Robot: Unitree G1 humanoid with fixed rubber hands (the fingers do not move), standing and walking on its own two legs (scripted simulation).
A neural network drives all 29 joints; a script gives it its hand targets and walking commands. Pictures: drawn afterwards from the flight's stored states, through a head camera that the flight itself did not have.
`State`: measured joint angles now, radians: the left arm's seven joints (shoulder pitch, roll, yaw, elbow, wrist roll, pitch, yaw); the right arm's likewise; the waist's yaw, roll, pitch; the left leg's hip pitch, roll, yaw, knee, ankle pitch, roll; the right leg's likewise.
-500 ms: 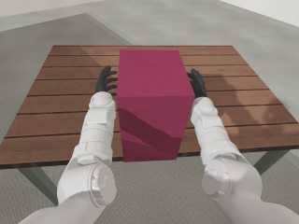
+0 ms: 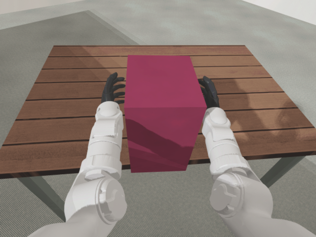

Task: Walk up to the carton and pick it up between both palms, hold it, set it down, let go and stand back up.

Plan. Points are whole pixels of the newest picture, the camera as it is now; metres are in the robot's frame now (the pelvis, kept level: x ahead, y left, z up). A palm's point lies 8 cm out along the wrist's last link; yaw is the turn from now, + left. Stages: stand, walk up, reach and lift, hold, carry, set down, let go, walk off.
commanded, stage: set down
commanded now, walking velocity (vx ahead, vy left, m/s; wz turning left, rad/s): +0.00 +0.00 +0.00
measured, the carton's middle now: (158, 117) +0.43 +0.00 +0.06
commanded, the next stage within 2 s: none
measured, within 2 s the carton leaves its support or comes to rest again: neither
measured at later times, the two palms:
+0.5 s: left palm (109, 104) +0.41 +0.13 +0.13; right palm (210, 108) +0.41 -0.13 +0.13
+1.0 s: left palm (109, 104) +0.41 +0.13 +0.13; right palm (210, 108) +0.41 -0.14 +0.13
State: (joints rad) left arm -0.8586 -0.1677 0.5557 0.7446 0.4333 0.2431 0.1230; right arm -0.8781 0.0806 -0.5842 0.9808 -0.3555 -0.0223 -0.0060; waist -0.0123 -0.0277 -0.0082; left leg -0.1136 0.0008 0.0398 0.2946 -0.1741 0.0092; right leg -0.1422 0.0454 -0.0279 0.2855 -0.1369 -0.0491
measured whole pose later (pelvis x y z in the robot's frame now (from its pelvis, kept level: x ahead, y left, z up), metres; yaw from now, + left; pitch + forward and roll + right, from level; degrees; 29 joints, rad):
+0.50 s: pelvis +0.00 +0.01 +0.00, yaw -1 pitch -1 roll +0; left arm -0.82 -0.22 0.58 0.64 0.50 0.23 0.10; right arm -0.84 0.11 -0.61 0.91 -0.39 -0.05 0.03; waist -0.01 -0.04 0.03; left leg -0.08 0.00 0.06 0.29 -0.18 0.02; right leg -0.12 0.04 -0.03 0.28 -0.14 -0.04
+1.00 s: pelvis +0.01 +0.01 +0.00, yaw -1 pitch -1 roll +0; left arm -0.79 -0.24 0.58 0.57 0.52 0.22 0.08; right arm -0.81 0.12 -0.59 0.84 -0.38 -0.06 0.08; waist -0.02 -0.04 0.05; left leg -0.07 0.00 0.08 0.29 -0.19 0.02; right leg -0.12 0.03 -0.03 0.28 -0.15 -0.04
